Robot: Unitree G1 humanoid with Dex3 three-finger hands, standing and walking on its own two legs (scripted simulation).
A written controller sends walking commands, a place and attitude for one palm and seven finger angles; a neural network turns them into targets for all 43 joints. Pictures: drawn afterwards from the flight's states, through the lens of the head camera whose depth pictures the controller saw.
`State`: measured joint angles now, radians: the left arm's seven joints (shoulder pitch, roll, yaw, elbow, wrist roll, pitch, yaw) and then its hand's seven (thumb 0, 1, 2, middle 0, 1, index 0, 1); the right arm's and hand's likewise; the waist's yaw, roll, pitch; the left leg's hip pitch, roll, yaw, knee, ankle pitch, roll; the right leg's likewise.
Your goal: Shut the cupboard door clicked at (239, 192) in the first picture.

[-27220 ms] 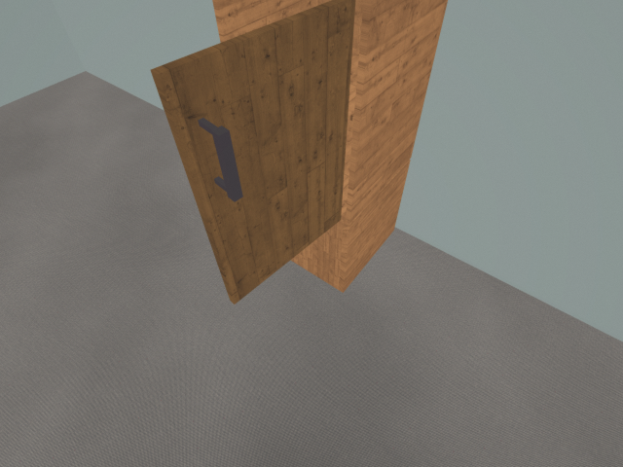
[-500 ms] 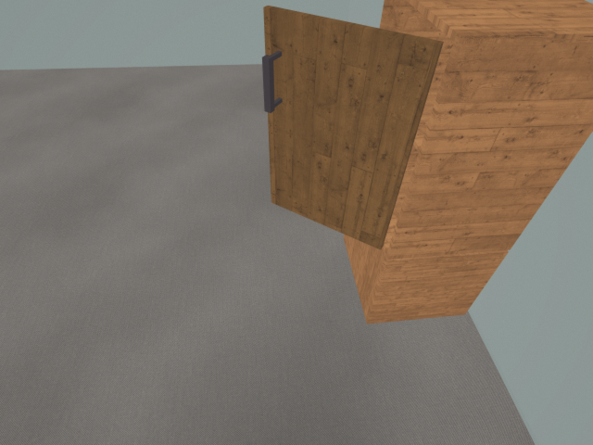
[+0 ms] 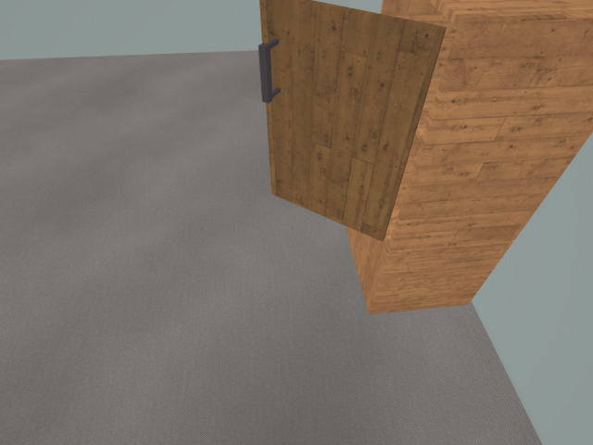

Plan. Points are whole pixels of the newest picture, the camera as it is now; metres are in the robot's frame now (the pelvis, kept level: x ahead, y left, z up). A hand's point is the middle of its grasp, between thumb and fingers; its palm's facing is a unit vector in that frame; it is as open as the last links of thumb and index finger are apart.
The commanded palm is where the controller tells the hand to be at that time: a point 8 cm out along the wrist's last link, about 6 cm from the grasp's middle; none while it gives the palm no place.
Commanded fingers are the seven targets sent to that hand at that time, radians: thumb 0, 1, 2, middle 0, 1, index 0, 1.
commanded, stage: look to check the result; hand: left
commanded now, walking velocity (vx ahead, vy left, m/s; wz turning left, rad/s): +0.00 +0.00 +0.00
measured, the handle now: (270, 71) +0.88 +0.11 +0.09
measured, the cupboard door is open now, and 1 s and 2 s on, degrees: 53 53 53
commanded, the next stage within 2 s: walk to a spot facing it in 0.20 s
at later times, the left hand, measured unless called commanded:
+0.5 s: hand out of the picture +0.05 +0.19 -0.17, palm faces +0.07 -0.97 -0.25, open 7.4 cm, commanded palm none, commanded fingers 0.00 0.90 0.90 -0.20 -0.30 -0.20 -0.30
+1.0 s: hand out of the picture +0.03 +0.22 -0.16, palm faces +0.38 -0.87 -0.30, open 7.4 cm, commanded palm none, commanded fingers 0.00 0.90 0.90 -0.20 -0.30 -0.20 -0.30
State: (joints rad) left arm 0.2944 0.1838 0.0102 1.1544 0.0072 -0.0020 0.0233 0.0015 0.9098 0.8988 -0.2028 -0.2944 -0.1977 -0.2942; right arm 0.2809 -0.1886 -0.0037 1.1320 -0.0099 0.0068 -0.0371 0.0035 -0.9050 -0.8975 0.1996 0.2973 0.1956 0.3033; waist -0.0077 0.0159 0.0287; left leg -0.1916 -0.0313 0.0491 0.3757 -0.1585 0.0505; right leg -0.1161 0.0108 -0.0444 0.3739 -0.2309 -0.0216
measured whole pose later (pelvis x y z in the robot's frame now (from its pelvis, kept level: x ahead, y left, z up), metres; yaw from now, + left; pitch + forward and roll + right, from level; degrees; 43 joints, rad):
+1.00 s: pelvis +0.01 -0.02 -0.02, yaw +24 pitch +3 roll +0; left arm 0.15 0.23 0.06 0.87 0.02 0.03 0.02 0.00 0.91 0.90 -0.20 -0.29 -0.20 -0.29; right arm 0.23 -0.22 -0.07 0.94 -0.03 0.06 -0.01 0.00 -0.90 -0.90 0.20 0.30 0.20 0.30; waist -0.03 0.03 0.07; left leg -0.41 -0.06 -0.12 0.55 -0.19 0.00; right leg -0.29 -0.03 0.00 0.57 -0.37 0.03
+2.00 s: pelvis +0.04 +0.02 -0.02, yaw +62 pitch +1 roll +0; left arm 0.27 0.23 0.07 0.90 0.02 0.03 -0.01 0.00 0.90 0.90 -0.21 -0.30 -0.20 -0.29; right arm 0.20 -0.22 -0.06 0.90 -0.03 0.02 0.03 0.01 -0.91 -0.90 0.20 0.30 0.19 0.30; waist -0.01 -0.06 0.08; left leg -0.31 0.00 0.07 0.64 -0.34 0.03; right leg -0.32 -0.17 -0.15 0.87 -0.51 0.06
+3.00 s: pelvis +0.13 +0.33 -0.01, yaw +88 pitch +0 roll -1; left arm 0.24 0.22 0.05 0.95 0.02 0.03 0.01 0.00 0.91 0.90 -0.20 -0.29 -0.19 -0.29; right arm 0.10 -0.18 0.00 0.92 -0.03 0.00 -0.02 0.00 -0.90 -0.90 0.20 0.30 0.20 0.30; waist 0.04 -0.01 0.08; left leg -0.29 0.00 0.11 0.51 -0.23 0.07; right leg -0.45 -0.09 -0.03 0.89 -0.38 0.04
